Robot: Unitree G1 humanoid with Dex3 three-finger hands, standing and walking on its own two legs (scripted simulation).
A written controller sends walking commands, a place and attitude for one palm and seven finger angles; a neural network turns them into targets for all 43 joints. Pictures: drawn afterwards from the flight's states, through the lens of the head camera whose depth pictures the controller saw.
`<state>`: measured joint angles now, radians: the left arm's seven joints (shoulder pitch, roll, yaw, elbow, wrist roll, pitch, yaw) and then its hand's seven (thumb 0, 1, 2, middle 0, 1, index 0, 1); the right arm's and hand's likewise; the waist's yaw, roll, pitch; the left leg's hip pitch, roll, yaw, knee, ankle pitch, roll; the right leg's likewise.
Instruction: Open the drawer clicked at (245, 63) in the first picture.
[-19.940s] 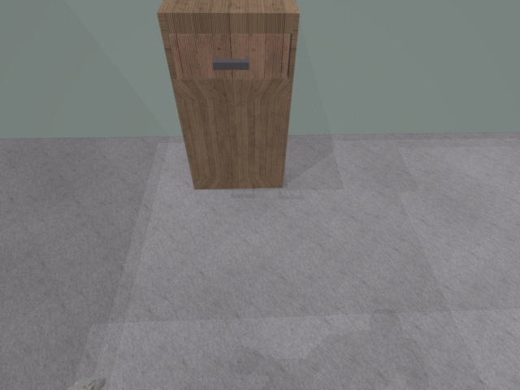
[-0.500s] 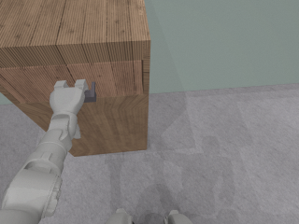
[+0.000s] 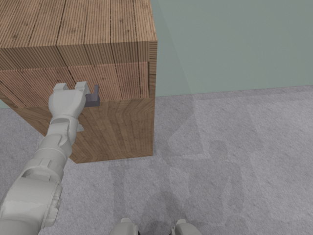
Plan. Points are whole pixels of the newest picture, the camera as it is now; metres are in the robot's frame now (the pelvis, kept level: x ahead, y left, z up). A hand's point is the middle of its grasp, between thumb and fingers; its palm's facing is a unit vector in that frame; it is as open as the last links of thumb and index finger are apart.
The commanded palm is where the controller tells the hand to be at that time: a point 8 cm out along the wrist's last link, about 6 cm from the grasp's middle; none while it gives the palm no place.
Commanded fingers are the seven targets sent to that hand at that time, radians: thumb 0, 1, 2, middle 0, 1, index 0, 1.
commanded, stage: close the thumb around the handle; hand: left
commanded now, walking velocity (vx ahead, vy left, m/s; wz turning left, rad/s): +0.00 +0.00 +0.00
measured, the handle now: (76, 95) +0.50 +0.22 +0.00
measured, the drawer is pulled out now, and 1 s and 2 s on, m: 0.00 0.04 0.19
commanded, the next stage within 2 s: pull the drawer open in 0.40 s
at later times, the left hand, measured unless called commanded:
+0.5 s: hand (75, 113) +0.45 +0.22 -0.02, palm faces -0.07 -0.05 -1.00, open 5.9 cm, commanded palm +0.42 +0.22 +0.04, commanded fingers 0.00 0.90 0.90 -0.40 -1.35 -0.40 -1.35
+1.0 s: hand (74, 123) +0.42 +0.22 -0.02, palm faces -0.04 -0.05 -1.00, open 5.9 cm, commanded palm +0.40 +0.21 +0.04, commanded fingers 0.00 0.90 0.90 -0.40 -1.35 -0.40 -1.35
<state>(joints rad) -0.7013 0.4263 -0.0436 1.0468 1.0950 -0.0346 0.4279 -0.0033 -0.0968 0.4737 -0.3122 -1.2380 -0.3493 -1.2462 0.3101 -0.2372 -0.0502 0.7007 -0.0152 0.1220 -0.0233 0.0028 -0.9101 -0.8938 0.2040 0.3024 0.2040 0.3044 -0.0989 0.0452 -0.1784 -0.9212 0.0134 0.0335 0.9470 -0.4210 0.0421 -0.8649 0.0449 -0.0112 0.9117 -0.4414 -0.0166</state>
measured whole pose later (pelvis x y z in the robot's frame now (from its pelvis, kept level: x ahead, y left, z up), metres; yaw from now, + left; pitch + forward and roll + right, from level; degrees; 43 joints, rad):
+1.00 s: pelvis +0.03 +0.01 +0.01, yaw +0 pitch +20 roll -2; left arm -0.44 0.33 -0.09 0.79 1.10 0.01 0.46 0.00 0.65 0.80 -0.29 -1.35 -0.39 -1.35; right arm 0.24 -0.23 -0.07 0.68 -0.03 0.14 0.00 0.00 -0.91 -0.89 0.20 0.30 0.20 0.30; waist -0.04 0.04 -0.18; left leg -0.79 0.00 0.03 0.89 -0.44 0.05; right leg -0.73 0.04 -0.01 0.84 -0.46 -0.01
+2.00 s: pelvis +0.02 +0.00 +0.01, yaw +0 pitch +13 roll -1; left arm 0.20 0.28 -0.15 0.22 1.09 0.07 0.48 0.04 0.64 0.77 -0.26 -1.35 -0.42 -1.35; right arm 0.11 -0.21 -0.03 0.56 -0.03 0.11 0.02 0.01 -0.91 -0.89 0.20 0.30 0.20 0.30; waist 0.02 0.04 -0.16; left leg -0.66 0.00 0.05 0.88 -0.45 0.03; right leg -0.62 0.04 0.01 0.86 -0.48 -0.02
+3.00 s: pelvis +0.01 -0.03 -0.02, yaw +0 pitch +16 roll +2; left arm 0.74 0.34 -0.02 -0.18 1.06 -0.11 0.52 0.04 0.65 0.71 -0.22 -1.30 -0.34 -1.27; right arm 0.14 -0.23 -0.02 0.48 -0.08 0.09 0.07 0.01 -0.91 -0.89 0.20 0.30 0.20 0.30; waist 0.05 0.03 -0.20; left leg -0.82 0.02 0.06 1.06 -0.52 0.00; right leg -0.81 0.05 0.01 1.10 -0.57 -0.06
